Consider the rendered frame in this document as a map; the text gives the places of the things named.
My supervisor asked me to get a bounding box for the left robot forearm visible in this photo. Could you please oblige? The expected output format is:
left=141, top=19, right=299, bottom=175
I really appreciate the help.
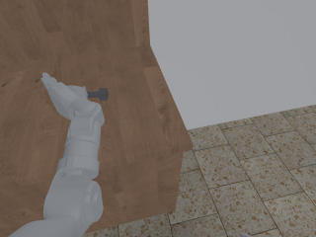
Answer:
left=43, top=97, right=105, bottom=218

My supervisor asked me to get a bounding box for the left robot hand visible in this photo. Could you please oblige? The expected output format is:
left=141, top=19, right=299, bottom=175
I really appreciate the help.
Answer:
left=40, top=72, right=88, bottom=120

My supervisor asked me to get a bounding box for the tap lever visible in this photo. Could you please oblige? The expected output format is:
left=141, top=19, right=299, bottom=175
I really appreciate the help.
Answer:
left=87, top=88, right=109, bottom=101

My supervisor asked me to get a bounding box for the counter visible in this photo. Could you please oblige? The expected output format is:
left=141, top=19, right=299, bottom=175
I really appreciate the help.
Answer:
left=0, top=0, right=193, bottom=237

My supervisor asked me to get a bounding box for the robot left upper arm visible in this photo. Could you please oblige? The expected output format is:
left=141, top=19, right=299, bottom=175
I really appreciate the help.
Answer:
left=8, top=179, right=104, bottom=237

